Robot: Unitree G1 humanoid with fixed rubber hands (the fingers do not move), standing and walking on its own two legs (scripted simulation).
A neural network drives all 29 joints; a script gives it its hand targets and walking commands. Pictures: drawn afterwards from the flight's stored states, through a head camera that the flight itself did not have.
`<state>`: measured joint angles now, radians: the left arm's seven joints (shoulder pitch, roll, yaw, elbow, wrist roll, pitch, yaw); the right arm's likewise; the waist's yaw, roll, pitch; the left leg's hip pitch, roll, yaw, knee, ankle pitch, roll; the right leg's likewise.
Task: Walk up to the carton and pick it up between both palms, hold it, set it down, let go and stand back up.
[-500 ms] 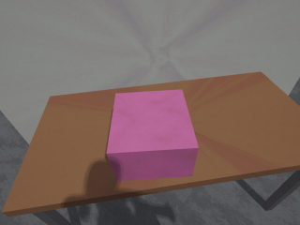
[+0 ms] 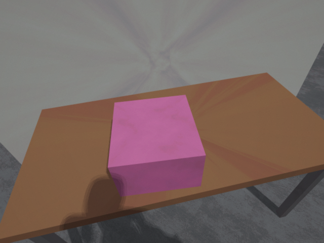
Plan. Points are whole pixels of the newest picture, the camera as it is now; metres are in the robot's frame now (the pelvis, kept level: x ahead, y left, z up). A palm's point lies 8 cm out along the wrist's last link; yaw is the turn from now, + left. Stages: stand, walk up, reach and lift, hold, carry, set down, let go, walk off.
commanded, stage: stand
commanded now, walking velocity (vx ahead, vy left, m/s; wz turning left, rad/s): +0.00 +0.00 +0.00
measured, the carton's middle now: (155, 142) +0.50 +0.05 -0.06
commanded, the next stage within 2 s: none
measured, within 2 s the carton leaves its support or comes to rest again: neither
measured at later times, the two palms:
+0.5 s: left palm out of the picture +0.03 +0.23 -0.14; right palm out of the picture -0.01 -0.23 -0.15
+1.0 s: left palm out of the picture +0.03 +0.22 -0.15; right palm out of the picture -0.03 -0.20 -0.15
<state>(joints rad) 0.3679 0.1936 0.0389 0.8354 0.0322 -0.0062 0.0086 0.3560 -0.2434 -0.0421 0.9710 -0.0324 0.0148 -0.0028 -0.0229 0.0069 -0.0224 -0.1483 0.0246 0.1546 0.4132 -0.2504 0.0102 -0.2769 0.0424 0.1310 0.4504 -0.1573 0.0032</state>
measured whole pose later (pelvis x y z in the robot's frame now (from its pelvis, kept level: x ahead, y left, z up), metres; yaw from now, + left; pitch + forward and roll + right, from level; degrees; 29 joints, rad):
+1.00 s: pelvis +0.03 +0.01 +0.00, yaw -2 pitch -3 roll +1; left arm 0.30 0.11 0.01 1.11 0.01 0.01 0.05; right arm 0.34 -0.15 -0.03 1.14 -0.02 0.03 -0.04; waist -0.03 0.01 0.04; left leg -0.06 0.01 0.18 0.42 -0.31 0.02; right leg -0.22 0.04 0.16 0.50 -0.23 0.02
